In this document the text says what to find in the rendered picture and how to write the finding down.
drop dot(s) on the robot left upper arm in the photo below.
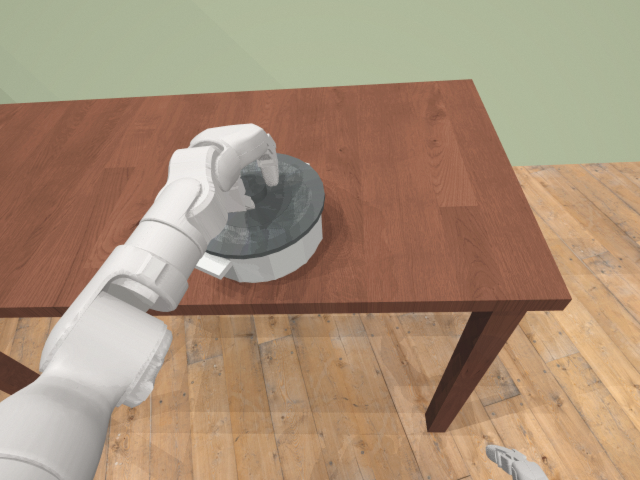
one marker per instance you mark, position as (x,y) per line
(55,428)

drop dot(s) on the pot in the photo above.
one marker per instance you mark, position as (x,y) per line
(266,268)

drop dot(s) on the table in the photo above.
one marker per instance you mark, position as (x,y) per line
(423,211)

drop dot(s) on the left robot hand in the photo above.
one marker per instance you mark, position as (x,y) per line
(251,143)

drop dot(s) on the knob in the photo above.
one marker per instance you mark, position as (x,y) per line
(255,187)

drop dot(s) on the lid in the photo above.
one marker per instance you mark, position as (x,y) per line
(287,213)

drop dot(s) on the left robot forearm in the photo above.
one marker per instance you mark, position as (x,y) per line
(150,271)

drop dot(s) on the right robot hand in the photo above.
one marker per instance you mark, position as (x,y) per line
(515,463)

